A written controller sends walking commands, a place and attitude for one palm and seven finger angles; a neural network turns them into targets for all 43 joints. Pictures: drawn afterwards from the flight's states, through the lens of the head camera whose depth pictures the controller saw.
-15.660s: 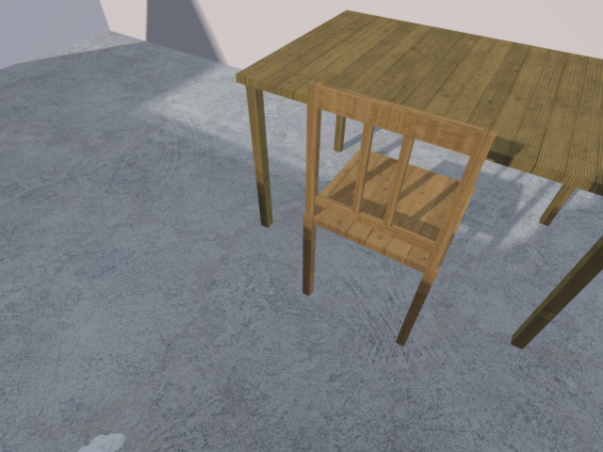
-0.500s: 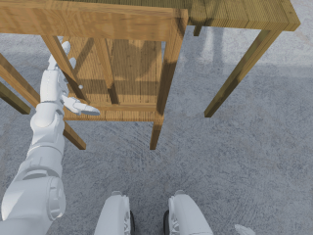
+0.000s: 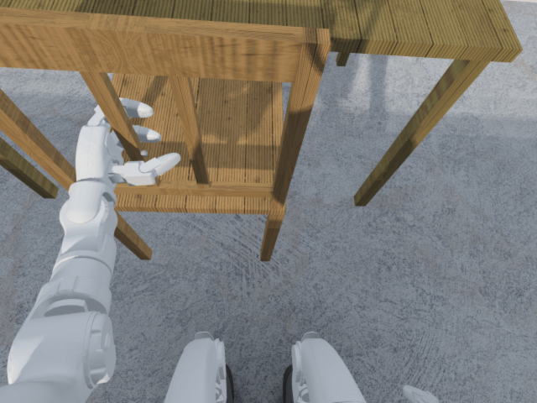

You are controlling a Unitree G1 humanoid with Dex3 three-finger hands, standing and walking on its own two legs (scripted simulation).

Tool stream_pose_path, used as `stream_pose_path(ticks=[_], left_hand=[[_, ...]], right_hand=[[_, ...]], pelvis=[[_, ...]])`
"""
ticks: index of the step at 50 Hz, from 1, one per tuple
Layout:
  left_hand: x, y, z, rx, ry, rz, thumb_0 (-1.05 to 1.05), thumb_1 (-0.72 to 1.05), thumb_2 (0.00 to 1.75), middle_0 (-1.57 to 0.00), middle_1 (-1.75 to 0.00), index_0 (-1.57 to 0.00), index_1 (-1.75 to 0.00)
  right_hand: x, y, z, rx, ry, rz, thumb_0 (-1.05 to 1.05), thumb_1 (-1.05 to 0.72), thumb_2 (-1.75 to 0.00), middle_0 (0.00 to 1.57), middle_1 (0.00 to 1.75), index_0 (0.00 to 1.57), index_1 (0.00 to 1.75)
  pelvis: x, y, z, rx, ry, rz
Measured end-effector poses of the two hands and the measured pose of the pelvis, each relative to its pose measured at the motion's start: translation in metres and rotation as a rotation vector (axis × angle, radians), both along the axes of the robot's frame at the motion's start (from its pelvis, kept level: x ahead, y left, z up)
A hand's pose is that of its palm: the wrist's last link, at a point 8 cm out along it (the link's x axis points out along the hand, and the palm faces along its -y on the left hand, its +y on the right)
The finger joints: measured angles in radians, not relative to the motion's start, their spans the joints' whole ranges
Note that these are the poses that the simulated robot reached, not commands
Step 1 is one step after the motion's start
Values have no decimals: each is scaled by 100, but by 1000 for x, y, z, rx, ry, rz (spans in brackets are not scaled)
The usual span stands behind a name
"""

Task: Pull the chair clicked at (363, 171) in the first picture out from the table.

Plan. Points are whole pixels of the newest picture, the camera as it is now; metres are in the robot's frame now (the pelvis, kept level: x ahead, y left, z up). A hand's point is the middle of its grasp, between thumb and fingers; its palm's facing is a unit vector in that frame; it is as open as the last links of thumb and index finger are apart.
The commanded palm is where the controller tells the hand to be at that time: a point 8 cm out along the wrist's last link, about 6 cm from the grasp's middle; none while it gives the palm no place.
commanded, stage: hook a spindle and tug to test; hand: left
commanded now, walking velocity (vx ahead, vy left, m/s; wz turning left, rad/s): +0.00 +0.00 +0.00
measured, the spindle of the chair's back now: (129, 140) +0.49 +0.19 +0.02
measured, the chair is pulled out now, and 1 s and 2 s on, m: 0.00 0.03 0.15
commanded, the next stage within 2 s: step backward, pulling the chair out in 0.82 s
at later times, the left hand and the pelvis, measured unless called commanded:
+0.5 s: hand (144, 159) +0.45 +0.17 +0.03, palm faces -0.03 -1.00 -0.02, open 5.2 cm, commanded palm +0.42 +0.20 +0.02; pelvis +0.02 +0.01 +0.01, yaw -1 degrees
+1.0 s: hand (146, 174) +0.43 +0.16 +0.03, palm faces +0.01 -0.99 -0.12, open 5.3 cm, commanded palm +0.40 +0.21 +0.03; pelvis +0.01 +0.00 +0.02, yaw +1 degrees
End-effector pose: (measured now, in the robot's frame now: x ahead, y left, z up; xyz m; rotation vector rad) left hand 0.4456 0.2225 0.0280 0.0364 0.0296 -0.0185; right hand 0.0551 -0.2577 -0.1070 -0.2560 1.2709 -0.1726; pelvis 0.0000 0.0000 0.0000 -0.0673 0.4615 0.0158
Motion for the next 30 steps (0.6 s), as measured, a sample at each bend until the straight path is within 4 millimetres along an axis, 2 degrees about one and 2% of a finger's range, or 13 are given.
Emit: stream_pose_path(ticks=[9, 13, 22, 30], left_hand=[[0, 2, 0, 0, -2, -16, 1, 59, 76, -48, -143, -44, -143], [0, 2, 0, -4, -3, -18, 1, 74, 83, -48, -144, -44, -144], [-6, 0, 0, -12, 7, -10, 2, 77, 81, -44, -144, -43, -145], [-20, -5, 1, -11, 11, -12, 2, 77, 79, -43, -144, -43, -145]], right_hand=[[9, 3, 4, 1, -7, 1, 1, -91, -90, 20, 30, 20, 30], [14, 5, 5, 5, -15, 3, 1, -91, -90, 20, 30, 20, 30], [26, 10, 8, 23, -42, -2, 1, -91, -90, 20, 30, 20, 30], [38, 13, 13, 39, -69, 5, 1, -91, -90, 20, 30, 20, 30]], pelvis=[[7, 2, 3, -1, 1, -2], [9, 3, 4, -2, 2, -2], [15, 6, 8, 1, 3, -9], [21, 6, 13, 5, -4, -11]])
